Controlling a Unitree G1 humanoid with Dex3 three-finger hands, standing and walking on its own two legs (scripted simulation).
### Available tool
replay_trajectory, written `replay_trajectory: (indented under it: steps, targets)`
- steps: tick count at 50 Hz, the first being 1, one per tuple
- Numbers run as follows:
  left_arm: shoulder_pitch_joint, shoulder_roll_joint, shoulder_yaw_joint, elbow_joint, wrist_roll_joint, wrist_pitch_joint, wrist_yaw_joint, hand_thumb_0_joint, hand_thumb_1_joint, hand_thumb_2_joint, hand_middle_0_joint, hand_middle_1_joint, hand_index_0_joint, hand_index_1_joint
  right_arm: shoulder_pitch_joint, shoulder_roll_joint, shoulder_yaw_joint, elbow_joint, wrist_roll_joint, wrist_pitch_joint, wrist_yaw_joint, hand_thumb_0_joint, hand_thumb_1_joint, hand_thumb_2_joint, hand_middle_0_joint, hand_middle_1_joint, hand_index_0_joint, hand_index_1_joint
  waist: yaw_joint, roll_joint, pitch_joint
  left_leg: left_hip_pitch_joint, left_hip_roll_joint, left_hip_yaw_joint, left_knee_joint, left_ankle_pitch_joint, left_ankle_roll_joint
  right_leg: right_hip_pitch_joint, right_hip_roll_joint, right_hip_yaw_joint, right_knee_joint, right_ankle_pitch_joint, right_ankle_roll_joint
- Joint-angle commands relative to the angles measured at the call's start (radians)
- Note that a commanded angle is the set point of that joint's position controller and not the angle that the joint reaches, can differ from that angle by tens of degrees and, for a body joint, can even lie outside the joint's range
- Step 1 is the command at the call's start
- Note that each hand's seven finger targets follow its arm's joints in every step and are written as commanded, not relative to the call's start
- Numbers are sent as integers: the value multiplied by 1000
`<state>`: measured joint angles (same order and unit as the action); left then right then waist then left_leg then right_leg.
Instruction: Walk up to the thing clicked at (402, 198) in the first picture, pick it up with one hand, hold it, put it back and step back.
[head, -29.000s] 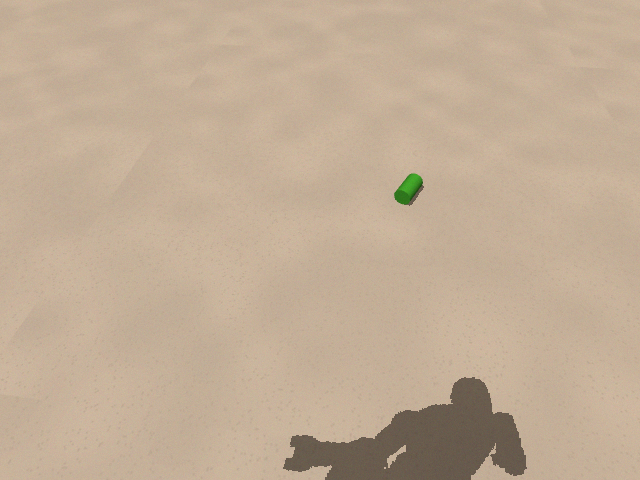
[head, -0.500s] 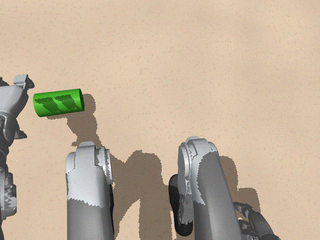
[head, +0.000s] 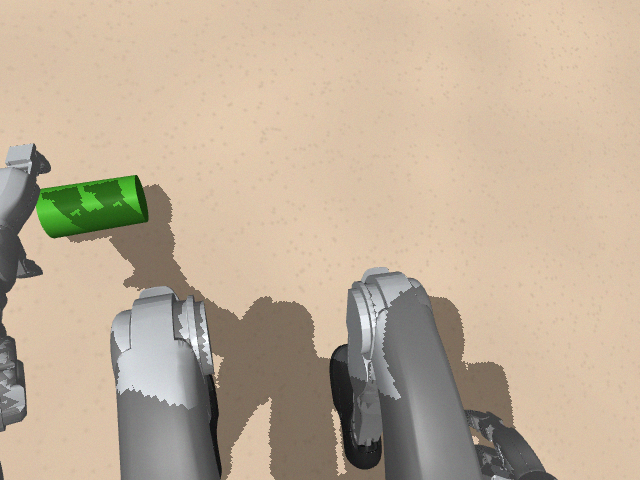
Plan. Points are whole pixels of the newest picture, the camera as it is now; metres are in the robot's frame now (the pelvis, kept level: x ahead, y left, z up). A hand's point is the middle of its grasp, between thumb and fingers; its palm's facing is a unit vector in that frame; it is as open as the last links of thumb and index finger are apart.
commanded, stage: rise first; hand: left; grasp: from above
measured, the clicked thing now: (96, 206) +0.47 +0.31 -0.30
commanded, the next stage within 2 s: approach in 1.52 s
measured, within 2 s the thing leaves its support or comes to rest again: neither
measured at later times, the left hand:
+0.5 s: hand (32, 223) +0.42 +0.34 -0.18, palm faces -0.44 -0.10 -0.89, open 14.0 cm
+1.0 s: hand (33, 214) +0.43 +0.35 -0.19, palm faces -0.44 -0.11 -0.89, open 14.1 cm
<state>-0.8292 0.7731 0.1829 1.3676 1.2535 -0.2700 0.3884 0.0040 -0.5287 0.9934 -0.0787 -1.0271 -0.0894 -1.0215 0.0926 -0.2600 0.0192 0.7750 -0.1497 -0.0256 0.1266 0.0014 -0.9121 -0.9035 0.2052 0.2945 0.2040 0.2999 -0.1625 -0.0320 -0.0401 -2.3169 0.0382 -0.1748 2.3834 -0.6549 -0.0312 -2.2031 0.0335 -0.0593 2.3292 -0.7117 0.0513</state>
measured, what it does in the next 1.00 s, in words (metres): stands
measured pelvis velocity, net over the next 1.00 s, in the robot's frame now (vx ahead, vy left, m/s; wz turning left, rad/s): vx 0.00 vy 0.00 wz -0.02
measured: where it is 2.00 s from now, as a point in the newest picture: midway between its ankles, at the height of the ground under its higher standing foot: (281, 436)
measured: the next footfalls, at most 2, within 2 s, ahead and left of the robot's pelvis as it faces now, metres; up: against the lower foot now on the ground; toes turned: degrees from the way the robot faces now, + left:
none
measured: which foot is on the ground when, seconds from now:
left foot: down 0.00-1.00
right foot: down 0.00-1.00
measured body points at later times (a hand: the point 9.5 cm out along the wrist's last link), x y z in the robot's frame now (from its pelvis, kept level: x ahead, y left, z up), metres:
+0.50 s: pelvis +0.00 +0.00 -0.01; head +0.24 +0.08 +0.37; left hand +0.43 +0.35 -0.13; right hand +0.08 -0.27 -0.12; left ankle +0.08 +0.14 -0.30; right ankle +0.09 -0.13 -0.30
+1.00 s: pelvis +0.00 +0.00 -0.01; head +0.24 +0.08 +0.36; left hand +0.45 +0.35 -0.14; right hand +0.07 -0.27 -0.12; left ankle +0.08 +0.14 -0.30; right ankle +0.09 -0.13 -0.30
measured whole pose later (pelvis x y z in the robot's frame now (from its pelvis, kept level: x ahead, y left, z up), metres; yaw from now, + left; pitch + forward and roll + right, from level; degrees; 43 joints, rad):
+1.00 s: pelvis +0.00 +0.00 -0.01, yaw -1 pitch +32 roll -9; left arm -0.88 0.81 0.17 1.42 1.26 -0.24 0.40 0.00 -0.54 1.01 -0.11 -0.99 -0.10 -1.00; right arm 0.10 -0.27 0.06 0.77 -0.16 -0.05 0.14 0.00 -0.91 -0.90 0.21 0.29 0.20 0.30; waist -0.21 -0.04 -0.02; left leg -2.35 0.03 -0.19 2.43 -0.65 -0.03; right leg -2.23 0.04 -0.07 2.36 -0.71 0.06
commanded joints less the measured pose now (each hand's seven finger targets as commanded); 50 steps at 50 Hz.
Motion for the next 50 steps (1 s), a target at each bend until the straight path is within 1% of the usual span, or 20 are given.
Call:
replay_trajectory:
  steps: [1, 2, 4, 6, 8, 9, 10, 11, 13, 15, 24, 27, 31, 35, 39, 40, 44, 46, 47, 50]
  targets:
    - [-272, 287, 33, -128, -16, 0, 47, 0, -611, 1066, -79, -972, -41, -1011, 194, -239, -65, -14, -5, -10, -9, 0, -906, -904, 199, 300, 199, 300, 4, 253, -664, 520, -16, 128, -217, 116, 59, 278, 25, -94, -260, 192, -78]
    - [-256, 287, 33, -115, -18, 1, 48, 0, -568, 1015, -74, -1014, -68, -1020, 186, -236, -69, -14, -3, -12, -9, 0, -905, -903, 199, 300, 200, 300, 16, 261, -668, 529, -14, 126, -220, 106, 57, 263, 25, -95, -256, 180, -82]
    - [-267, 285, 33, -132, -20, 4, 52, 0, -566, 1013, -82, -1000, -72, -1009, 187, -238, -70, -10, -3, -15, -10, 0, -905, -903, 199, 300, 200, 300, 17, 286, -672, 560, -14, 123, -224, 122, 53, 252, 21, -98, -245, 193, -81]
    - [-272, 277, 20, -126, -10, 5, 54, 0, -569, 1018, -78, -1005, -69, -1014, 182, -242, -69, -10, -5, -15, -9, 0, -904, -902, 199, 300, 200, 300, 6, 301, -676, 559, -12, 120, -222, 120, 51, 240, 25, -103, -236, 196, -83]
    - [-282, 282, 27, -121, -14, 6, 61, 0, -566, 1014, -83, -996, -73, -1006, 185, -241, -68, -10, -1, -16, -8, 0, -904, -902, 199, 300, 200, 300, 3, 291, -662, 549, -13, 115, -222, 114, 51, 232, 23, -104, -234, 192, -83]
    - [-267, 269, 16, -110, -6, 9, 61, 0, -571, 1017, -88, -997, -75, -1010, 186, -237, -64, -8, -5, -18, -6, 0, -907, -903, 199, 300, 200, 300, 5, 300, -656, 552, -14, 118, -222, 124, 50, 234, 24, -104, -231, 201, -84]
    - [-287, 277, 26, -129, -13, 10, 65, 0, -561, 1006, -80, -1004, -72, -1011, 183, -242, -68, -7, -2, -19, -8, 0, -904, -902, 200, 300, 200, 300, 8, 308, -664, 559, -14, 116, -228, 114, 49, 218, 22, -105, -227, 192, -84]
    - [-268, 273, 24, -104, -11, 16, 68, 0, -565, 1013, -86, -996, -75, -1007, 185, -242, -66, -10, -2, -21, -6, 0, -904, -902, 200, 300, 200, 300, 2, 307, -639, 562, -11, 113, -226, 114, 49, 212, 20, -108, -223, 192, -83]
    - [-292, 271, 17, -115, -10, 16, 71, 0, -552, 1004, -98, -982, -86, -993, 188, -245, -61, -10, -6, -22, -6, 0, -904, -903, 199, 300, 200, 300, -9, 290, -663, 540, -13, 120, -209, 124, 54, 237, 23, -104, -234, 207, -80]
    - [-280, 275, 18, -100, -11, 19, 70, 0, -535, 985, -111, -984, -103, -992, 190, -237, -57, -9, -6, -25, -4, 0, -907, -903, 199, 300, 200, 300, -2, 299, -650, 533, -15, 125, -210, 128, 53, 243, 22, -102, -231, 208, -80]
    - [-295, 287, 18, -95, -12, 31, 68, 0, -546, 996, -106, -988, -96, -998, 195, -243, -47, -13, -10, -28, -2, 0, -906, -903, 199, 300, 200, 300, -11, 290, -667, 527, -14, 123, -195, 137, 55, 265, 25, -102, -231, 224, -78]
    - [-303, 293, 15, -70, -14, 31, 66, 0, -555, 1004, -105, -984, -92, -997, 195, -246, -41, -14, -9, -29, 0, 0, -907, -903, 199, 300, 200, 300, -22, 280, -635, 507, -14, 119, -191, 116, 55, 247, 26, -106, -231, 204, -80]
    - [-312, 305, 26, -93, -17, 26, 66, 0, -559, 1010, -94, -991, -83, -1003, 192, -249, -39, -12, -10, -30, 0, 0, -903, -902, 200, 300, 200, 300, -13, 323, -667, 536, -14, 117, -193, 140, 50, 248, 25, -110, -209, 221, -79]
    - [-309, 303, 20, -53, -15, 25, 66, 0, -550, 1001, -99, -991, -89, -1000, 194, -249, -33, -14, -11, -27, 1, 0, -904, -902, 200, 300, 200, 300, -23, 283, -636, 499, -15, 117, -182, 130, 54, 245, 28, -108, -222, 217, -78]
    - [-327, 304, 13, -78, -7, 26, 64, 0, -561, 1014, -105, -983, -90, -998, 205, -255, -31, -10, -15, -28, 3, 0, -904, -902, 200, 300, 200, 300, -27, 333, -662, 531, -14, 117, -181, 154, 49, 260, 29, -112, -211, 242, -79]
    - [-319, 316, 31, -95, -14, 28, 68, 0, -562, 1015, -97, -987, -84, -1000, 201, -259, -33, -15, -14, -28, 3, 0, -904, -902, 200, 300, 200, 300, -19, 330, -675, 547, -14, 116, -184, 164, 48, 262, 27, -112, -210, 250, -78]
    - [-315, 314, 20, -69, -13, 38, 58, 0, -573, 1023, -88, -996, -73, -1011, 203, -261, -35, -18, -12, -28, 4, 0, -903, -902, 200, 300, 200, 300, -32, 313, -636, 522, -13, 111, -188, 129, 50, 233, 25, -116, -211, 218, -80]
    - [-327, 320, 15, -84, -12, 34, 53, 0, -578, 1026, -93, -989, -76, -1006, 205, -258, -29, -19, -13, -26, 4, 0, -904, -902, 200, 300, 200, 300, -31, 313, -655, 511, -15, 115, -179, 134, 53, 260, 28, -111, -221, 228, -78]
    - [-312, 325, 29, -80, -19, 35, 54, 0, -559, 1007, -99, -988, -86, -1001, 204, -259, -28, -19, -11, -27, 5, 0, -904, -902, 200, 300, 200, 300, -19, 318, -652, 518, -16, 115, -187, 141, 50, 253, 25, -113, -209, 228, -79]
    - [-318, 314, 15, -84, -18, 33, 44, 0, -566, 1020, -100, -983, -83, -1000, 203, -263, -30, -21, -11, -25, 7, 0, -902, -902, 200, 300, 200, 300, -29, 332, -655, 543, -15, 108, -193, 148, 47, 241, 26, -120, -203, 233, -80]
